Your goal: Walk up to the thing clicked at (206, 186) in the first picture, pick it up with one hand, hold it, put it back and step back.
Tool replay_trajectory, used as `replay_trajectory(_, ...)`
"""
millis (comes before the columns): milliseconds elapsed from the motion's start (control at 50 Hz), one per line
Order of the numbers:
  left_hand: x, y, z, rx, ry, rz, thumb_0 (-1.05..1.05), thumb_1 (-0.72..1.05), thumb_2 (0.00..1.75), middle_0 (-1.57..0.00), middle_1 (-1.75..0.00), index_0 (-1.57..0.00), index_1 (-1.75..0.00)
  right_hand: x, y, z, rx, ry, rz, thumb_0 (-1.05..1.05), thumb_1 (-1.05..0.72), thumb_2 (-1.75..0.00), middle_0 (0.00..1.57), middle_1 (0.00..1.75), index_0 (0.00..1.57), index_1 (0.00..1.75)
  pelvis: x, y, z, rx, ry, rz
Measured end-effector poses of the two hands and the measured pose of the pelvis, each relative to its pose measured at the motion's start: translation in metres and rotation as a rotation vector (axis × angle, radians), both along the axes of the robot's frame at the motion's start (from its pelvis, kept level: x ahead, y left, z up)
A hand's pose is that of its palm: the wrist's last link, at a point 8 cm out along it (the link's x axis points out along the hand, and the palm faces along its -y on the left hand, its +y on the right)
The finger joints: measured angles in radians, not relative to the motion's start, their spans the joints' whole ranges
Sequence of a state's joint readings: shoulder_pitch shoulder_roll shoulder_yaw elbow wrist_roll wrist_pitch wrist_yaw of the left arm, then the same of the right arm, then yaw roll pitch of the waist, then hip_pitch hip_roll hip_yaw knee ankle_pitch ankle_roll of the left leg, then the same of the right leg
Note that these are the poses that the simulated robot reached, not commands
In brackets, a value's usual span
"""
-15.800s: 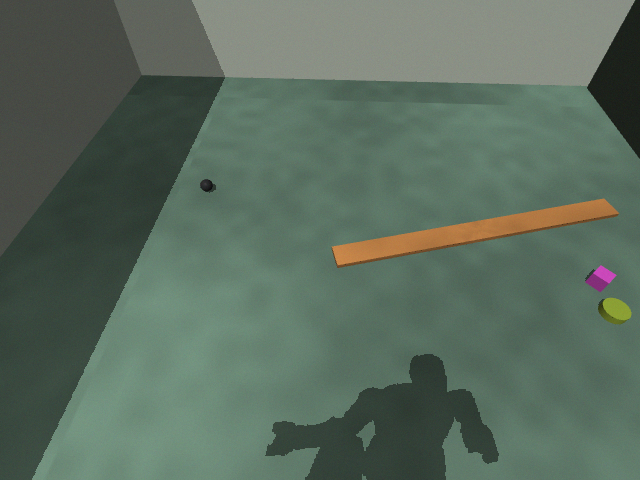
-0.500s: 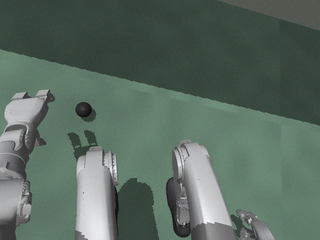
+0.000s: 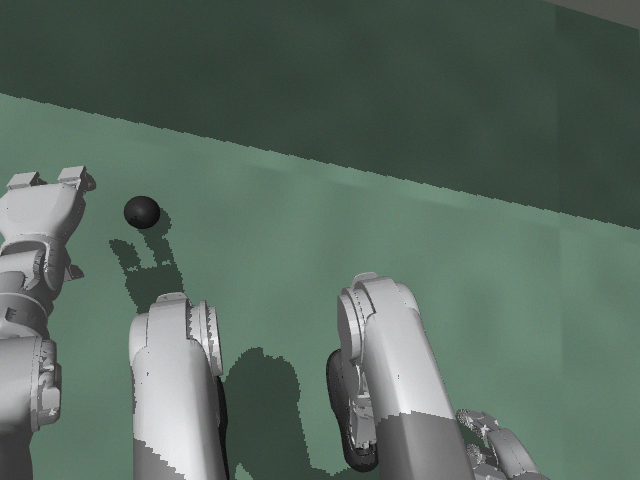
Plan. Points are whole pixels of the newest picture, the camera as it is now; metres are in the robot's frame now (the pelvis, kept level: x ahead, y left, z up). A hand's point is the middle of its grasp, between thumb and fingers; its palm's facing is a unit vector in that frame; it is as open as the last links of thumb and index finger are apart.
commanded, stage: rise first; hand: left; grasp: from above
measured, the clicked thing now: (142, 212) +0.49 +0.24 -0.31
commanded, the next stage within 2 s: approach in 0.26 s
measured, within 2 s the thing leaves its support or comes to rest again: neither
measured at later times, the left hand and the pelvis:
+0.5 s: hand (78, 233) +0.43 +0.30 -0.19, palm faces -0.45 -0.06 -0.89, open 13.3 cm; pelvis +0.00 +0.00 -0.01, yaw -1 degrees
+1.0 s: hand (155, 160) +0.54 +0.20 -0.19, palm faces -0.39 -0.04 -0.92, open 13.9 cm; pelvis +0.00 +0.00 -0.02, yaw -4 degrees
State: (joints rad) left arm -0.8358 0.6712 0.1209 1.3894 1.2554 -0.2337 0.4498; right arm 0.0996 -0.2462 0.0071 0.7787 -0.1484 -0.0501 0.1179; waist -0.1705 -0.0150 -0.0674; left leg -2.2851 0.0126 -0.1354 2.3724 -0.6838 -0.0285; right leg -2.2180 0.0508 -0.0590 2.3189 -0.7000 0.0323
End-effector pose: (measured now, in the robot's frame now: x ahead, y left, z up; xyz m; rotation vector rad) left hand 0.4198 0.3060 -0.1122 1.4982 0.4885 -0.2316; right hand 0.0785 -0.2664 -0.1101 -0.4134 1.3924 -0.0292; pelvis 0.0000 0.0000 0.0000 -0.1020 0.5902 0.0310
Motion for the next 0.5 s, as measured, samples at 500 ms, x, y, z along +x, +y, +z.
replay_trajectory(500,0.012,-0.010,-0.019,-0.001,0.008,-0.028,0.00,-0.37,0.88,-0.22,-0.88,-0.23,-0.88,-0.009,-0.003,-0.001,-0.017,0.031,0.008,0.00,-0.91,-0.90,0.20,0.30,0.20,0.30,0.002,0.001,-0.009,-0.009,-0.004,-0.006)
